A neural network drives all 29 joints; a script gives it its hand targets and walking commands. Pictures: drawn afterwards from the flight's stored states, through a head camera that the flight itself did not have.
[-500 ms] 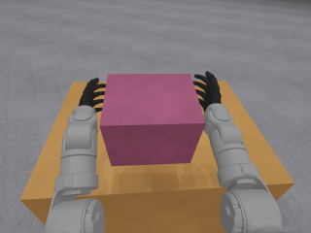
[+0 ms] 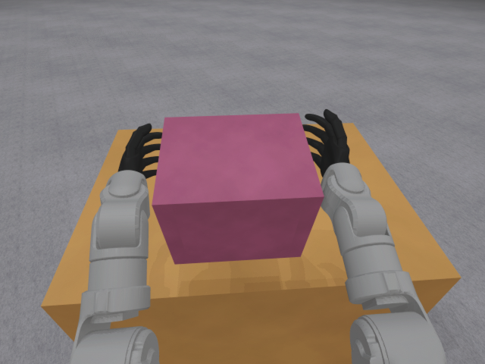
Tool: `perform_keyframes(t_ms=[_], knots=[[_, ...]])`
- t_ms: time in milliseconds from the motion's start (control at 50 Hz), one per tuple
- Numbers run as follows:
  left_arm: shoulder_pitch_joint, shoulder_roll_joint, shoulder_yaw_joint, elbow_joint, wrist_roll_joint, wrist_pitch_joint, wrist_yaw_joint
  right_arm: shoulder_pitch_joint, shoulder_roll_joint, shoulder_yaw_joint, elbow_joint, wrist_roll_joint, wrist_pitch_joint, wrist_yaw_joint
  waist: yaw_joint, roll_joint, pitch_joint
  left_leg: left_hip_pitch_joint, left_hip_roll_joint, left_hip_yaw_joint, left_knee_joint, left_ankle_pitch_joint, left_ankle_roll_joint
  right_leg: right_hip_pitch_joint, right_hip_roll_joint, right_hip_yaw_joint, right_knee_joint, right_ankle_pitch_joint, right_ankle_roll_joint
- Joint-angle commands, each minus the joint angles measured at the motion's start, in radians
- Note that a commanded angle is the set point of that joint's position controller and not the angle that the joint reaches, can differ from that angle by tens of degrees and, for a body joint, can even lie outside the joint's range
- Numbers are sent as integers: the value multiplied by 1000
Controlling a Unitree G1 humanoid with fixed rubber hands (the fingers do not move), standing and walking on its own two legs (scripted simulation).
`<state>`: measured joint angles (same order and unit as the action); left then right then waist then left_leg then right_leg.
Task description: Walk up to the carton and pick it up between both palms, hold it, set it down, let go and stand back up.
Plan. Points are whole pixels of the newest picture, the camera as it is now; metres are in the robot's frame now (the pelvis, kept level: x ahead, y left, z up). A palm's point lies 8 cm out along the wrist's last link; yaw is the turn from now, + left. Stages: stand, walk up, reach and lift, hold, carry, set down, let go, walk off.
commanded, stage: hold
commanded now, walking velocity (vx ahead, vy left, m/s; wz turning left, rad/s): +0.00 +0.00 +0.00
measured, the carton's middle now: (235, 190) +0.36 +0.01 +0.14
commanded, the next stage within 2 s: none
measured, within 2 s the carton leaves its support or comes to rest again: neither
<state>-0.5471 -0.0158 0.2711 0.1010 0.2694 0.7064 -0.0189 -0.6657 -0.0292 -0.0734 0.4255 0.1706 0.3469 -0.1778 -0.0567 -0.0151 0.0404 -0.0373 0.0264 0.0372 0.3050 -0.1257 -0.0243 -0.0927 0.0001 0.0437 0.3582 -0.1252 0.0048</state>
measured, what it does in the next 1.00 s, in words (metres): stands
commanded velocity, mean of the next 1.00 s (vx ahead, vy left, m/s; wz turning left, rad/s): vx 0.00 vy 0.00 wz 0.00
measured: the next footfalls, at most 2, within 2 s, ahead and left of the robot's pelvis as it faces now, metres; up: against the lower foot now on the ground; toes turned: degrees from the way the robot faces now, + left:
none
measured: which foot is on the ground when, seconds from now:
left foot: down 0.00-1.00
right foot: down 0.00-1.00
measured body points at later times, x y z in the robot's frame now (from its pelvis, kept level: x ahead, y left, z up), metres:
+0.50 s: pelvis +0.03 +0.00 +0.00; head -0.01 +0.02 +0.45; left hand +0.40 +0.17 +0.16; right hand +0.41 -0.14 +0.18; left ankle +0.04 +0.14 -0.75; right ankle +0.06 -0.12 -0.75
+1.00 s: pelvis -0.01 +0.00 +0.00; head -0.06 +0.00 +0.45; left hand +0.36 +0.17 +0.18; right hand +0.38 -0.14 +0.20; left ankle +0.04 +0.14 -0.75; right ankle +0.06 -0.12 -0.75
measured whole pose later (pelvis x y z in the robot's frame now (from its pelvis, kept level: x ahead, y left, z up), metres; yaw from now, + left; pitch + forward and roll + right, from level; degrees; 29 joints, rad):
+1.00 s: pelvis -0.01 +0.00 +0.00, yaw +0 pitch -9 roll +1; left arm -0.60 -0.02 0.33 0.19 0.28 0.69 -0.02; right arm -0.77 0.00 -0.14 0.58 0.13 0.33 -0.15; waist -0.06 -0.03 0.04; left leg -0.04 0.02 0.04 0.30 -0.12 -0.01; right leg -0.09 0.00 0.04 0.36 -0.12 0.01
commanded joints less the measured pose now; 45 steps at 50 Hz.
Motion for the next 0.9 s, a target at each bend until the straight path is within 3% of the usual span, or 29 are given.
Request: perform_keyframes(t_ms=[0,40,60,120,140,160,200,260,280,300,320,340,380,400,420,460,480,500,520,540,560,580,620,700,740,780,820,840,880], knots=[[-881,-424,-336,38,-113,-112,-150,-752,536,250,-47,-56,-72,193,4,-57,-311,-82,-57,31,-122,-239,69,19,33,-98,-136,-337,15],[-901,-451,-348,27,-122,-136,-146,-767,555,249,-49,-75,-96,202,-10,-63,-368,-42,-60,31,-104,-169,62,31,33,-96,-124,-263,11],[-894,-452,-357,-2,-127,-140,-145,-738,564,248,-24,-65,-101,203,-12,-25,-394,-31,-60,34,-98,-134,57,37,30,-92,-123,-222,11],[-922,-443,-343,67,-121,-158,-144,-761,556,212,25,-103,-118,214,-22,-27,-394,-40,-63,38,-104,-176,60,32,26,-88,-131,-263,14],[-951,-435,-359,42,-131,-176,-140,-756,566,231,31,-100,-124,212,-24,-40,-403,-32,-62,37,-108,-171,54,59,31,-105,-127,-234,16],[-944,-453,-385,-1,-137,-177,-139,-755,582,239,8,-84,-135,213,-35,-14,-461,-10,-63,31,-94,-122,48,79,36,-102,-112,-158,11],[-956,-476,-395,-2,-142,-188,-127,-799,583,255,-13,-65,-151,210,-19,-6,-492,21,-61,27,-82,-69,38,77,39,-112,-107,-107,14],[-848,-471,-377,-16,-117,-174,-133,-705,566,287,10,-42,-138,194,-16,1,-425,38,-71,31,-74,-4,37,112,34,-108,-120,-8,20],[-894,-448,-378,-38,-105,-177,-133,-698,563,281,28,-45,-138,193,-23,18,-425,27,-76,33,-77,-29,38,118,33,-110,-116,-31,21],[-854,-445,-367,-37,-108,-170,-138,-672,564,288,35,-48,-130,187,-25,-1,-398,20,-75,33,-81,-7,40,135,31,-108,-116,-9,29],[-817,-445,-369,-49,-94,-158,-142,-637,552,300,28,-31,-124,182,-35,21,-415,51,-78,32,-70,49,37,148,29,-101,-117,64,28],[-797,-444,-385,-67,-108,-157,-146,-646,557,326,-6,-7,-120,177,-32,9,-403,65,-77,27,-63,68,27,153,38,-110,-112,83,30],[-764,-494,-478,-213,-152,-165,-133,-637,555,414,-147,52,-140,154,-43,56,-587,164,-85,19,4,305,-12,255,57,-120,-71,337,32],[-771,-496,-527,-280,-176,-168,-128,-604,541,432,-185,74,-132,141,-70,93,-626,207,-84,4,38,394,-37,261,62,-122,-58,430,35],[-773,-489,-531,-324,-172,-168,-122,-602,539,450,-223,92,-123,132,-54,98,-645,224,-85,5,44,431,-44,269,65,-110,-62,446,36],[-698,-483,-565,-353,-194,-147,-115,-587,521,490,-316,133,-119,118,-68,121,-639,241,-88,-8,79,519,-56,275,74,-116,-46,522,40],[-675,-499,-586,-427,-212,-147,-109,-577,527,523,-386,147,-118,110,-56,127,-637,231,-91,-7,95,576,-59,290,74,-112,-26,594,43],[-678,-484,-592,-431,-207,-134,-111,-554,513,520,-386,147,-103,104,-81,132,-599,233,-92,-15,100,576,-63,268,73,-112,-27,588,48],[-647,-478,-596,-475,-216,-131,-112,-569,503,545,-471,161,-104,97,-63,96,-637,239,-90,-12,103,623,-63,308,80,-117,-20,636,51],[-655,-469,-587,-440,-207,-122,-113,-576,488,530,-454,170,-94,89,-61,123,-630,232,-91,-13,94,570,-53,294,71,-109,-30,611,51],[-608,-449,-561,-386,-193,-108,-116,-607,463,532,-478,169,-86,84,-32,59,-609,195,-94,-10,74,507,-40,318,73,-108,-37,586,57],[-584,-426,-523,-360,-172,-89,-124,-603,447,523,-485,164,-73,81,-34,23,-572,190,-95,-5,60,472,-30,322,71,-107,-48,572,58],[-605,-419,-527,-379,-181,-85,-128,-614,431,533,-521,171,-66,79,-23,21,-584,174,-97,-8,46,408,-20,326,61,-102,-43,540,58],[-636,-430,-468,-308,-164,-78,-137,-632,465,521,-438,157,-38,87,5,-12,-508,142,-90,1,9,299,-2,276,53,-96,-66,415,54],[-715,-439,-446,-253,-166,-91,-142,-682,496,484,-388,132,-43,100,8,-37,-476,107,-82,4,-24,174,13,202,53,-101,-92,220,47],[-767,-426,-408,-152,-157,-95,-145,-665,495,408,-234,64,-28,121,-4,-48,-368,43,-77,10,-56,24,32,103,43,-100,-114,19,39],[-865,-428,-377,-121,-133,-106,-148,-692,513,341,-140,14,-40,153,-3,-11,-390,20,-70,24,-78,-77,40,69,35,-101,-120,-124,18],[-885,-419,-343,-32,-117,-102,-150,-731,517,296,-87,-19,-38,167,-1,-27,-344,-12,-65,30,-100,-167,54,28,33,-96,-133,-235,13],[-988,-428,-352,-21,-129,-139,-142,-769,534,244,-50,-58,-70,196,-8,-24,-382,-81,-54,28,-123,-244,62,20,37,-99,-120,-336,14]])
